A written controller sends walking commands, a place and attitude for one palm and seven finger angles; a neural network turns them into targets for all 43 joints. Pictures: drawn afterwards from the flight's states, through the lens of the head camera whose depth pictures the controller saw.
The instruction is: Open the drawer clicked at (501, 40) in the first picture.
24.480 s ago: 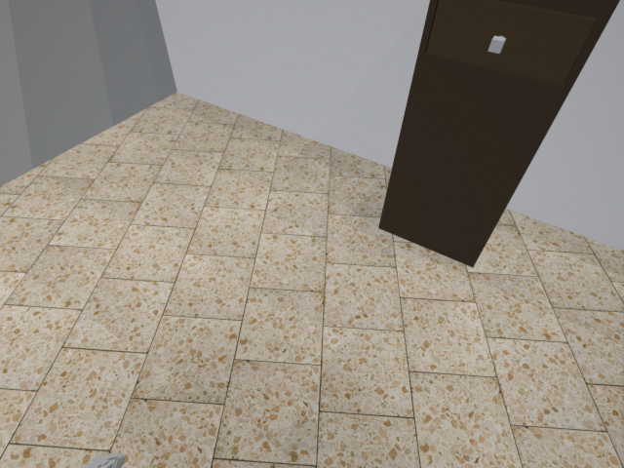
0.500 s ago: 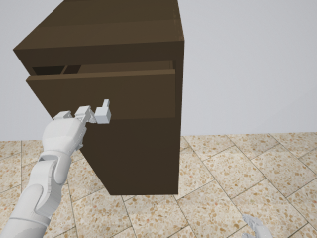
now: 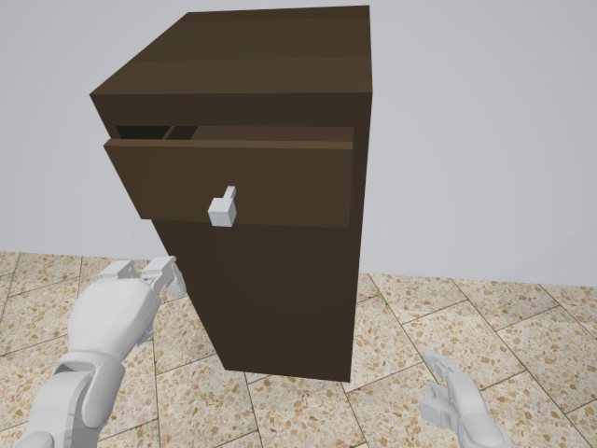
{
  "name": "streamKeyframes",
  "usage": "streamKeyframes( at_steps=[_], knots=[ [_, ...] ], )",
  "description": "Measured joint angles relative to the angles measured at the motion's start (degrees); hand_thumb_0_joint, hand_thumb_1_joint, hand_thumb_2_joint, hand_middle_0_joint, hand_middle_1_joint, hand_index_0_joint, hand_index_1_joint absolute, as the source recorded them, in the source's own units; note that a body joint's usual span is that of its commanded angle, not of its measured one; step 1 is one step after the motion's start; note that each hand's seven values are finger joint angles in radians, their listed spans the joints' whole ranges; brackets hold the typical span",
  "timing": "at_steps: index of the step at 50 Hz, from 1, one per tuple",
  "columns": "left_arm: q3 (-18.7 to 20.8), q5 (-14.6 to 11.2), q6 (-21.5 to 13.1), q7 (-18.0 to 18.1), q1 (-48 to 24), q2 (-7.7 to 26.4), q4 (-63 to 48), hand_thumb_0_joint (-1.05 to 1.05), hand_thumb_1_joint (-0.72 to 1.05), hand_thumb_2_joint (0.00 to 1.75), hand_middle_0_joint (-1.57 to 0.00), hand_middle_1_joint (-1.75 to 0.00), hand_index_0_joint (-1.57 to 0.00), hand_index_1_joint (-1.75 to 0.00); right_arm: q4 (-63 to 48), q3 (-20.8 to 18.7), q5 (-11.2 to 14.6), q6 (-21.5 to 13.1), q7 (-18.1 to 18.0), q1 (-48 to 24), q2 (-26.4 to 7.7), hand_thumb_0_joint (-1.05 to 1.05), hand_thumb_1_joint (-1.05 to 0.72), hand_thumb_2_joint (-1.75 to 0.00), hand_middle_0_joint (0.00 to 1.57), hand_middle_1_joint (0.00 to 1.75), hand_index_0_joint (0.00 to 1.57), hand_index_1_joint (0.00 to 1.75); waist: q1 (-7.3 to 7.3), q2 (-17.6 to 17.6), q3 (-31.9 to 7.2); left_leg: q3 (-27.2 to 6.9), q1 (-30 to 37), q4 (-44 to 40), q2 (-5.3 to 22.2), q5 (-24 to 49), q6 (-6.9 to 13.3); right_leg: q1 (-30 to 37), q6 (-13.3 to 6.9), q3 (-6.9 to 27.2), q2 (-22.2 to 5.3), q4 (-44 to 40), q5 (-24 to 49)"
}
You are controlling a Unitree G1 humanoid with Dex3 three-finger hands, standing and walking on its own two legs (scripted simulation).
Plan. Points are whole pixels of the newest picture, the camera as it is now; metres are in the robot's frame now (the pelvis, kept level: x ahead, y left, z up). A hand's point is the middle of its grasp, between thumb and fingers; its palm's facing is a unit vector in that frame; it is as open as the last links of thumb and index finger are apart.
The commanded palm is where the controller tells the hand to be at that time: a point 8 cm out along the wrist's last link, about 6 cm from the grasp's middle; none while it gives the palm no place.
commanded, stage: pull the drawer open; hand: left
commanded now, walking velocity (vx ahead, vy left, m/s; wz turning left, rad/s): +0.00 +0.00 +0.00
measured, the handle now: (225, 204) +0.43 +0.20 +0.11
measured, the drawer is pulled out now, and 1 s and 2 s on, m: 0.05 0.05 0.05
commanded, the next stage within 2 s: open the thumb to release the handle in 0.44 s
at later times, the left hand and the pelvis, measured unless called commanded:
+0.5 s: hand (102, 410) +0.12 +0.23 +0.09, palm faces +0.03 -0.13 -0.99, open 4.8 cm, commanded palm +0.08 +0.23 +0.15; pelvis -0.01 +0.01 -0.01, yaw -2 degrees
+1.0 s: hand (99, 370) +0.16 +0.25 +0.10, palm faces +0.07 -0.11 -0.99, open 11.4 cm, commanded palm +0.11 +0.25 +0.15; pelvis +0.00 +0.03 -0.01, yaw -2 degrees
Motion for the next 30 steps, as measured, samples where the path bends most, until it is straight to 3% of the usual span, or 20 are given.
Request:
streamKeyframes(
  at_steps=[13, 22, 27, 30],
  knots=[
    [4.72, -1.71, -4.03, 4.46, 14.65, 1.28, -8.44, 0.01, 0.88, 0.90, -0.42, -1.35, -0.42, -1.35, -0.27, -1.45, -0.40, -1.36, -0.82, 4.30, -3.05, 0.01, -0.91, -0.90, 0.20, 0.30, 0.20, 0.30, -0.11, 0.28, -0.20, 0.52, -1.77, 2.07, 1.04, -0.76, -0.43, -1.59, -0.31, 0.41, 1.04, 1.03, 0.12],
    [5.84, -2.97, -4.02, 7.32, 25.54, 1.05, -14.27, 0.01, 0.88, 0.90, -0.42, -1.35, -0.41, -1.35, -2.77, -2.01, -0.08, -1.79, 0.06, 5.39, -4.08, 0.02, -0.91, -0.90, 0.20, 0.30, 0.20, 0.30, -0.13, 0.77, -1.67, 1.22, -3.57, 4.20, 1.08, -1.78, -0.02, -3.35, 0.23, 1.02, 1.09, 2.71, -0.46],
    [5.30, -1.86, -4.64, 9.13, 28.81, 1.34, -16.45, 0.01, 0.88, 0.90, -0.42, -1.35, -0.42, -1.35, -3.99, -1.90, -0.55, -2.13, 0.72, 5.45, -3.97, 0.02, -0.91, -0.90, 0.20, 0.30, 0.20, 0.30, 0.56, 0.53, -2.05, 1.40, -4.63, 5.63, 0.83, -2.37, 0.35, -4.32, 0.62, 1.13, 0.85, 3.95, -0.97],
    [7.41, 0.47, -6.99, 9.99, 24.10, 4.37, -12.87, 0.00, 0.87, 0.89, -0.42, -1.35, -0.42, -1.35, -3.13, -1.86, -0.92, -2.15, -0.41, 4.83, -3.33, 0.01, -0.91, -0.90, 0.20, 0.30, 0.20, 0.30, 1.26, 0.20, -0.94, 0.84, -4.86, 6.64, 0.47, -2.62, 0.53, -4.24, 0.68, 0.52, 0.50, 4.80, -1.39]
  ],
)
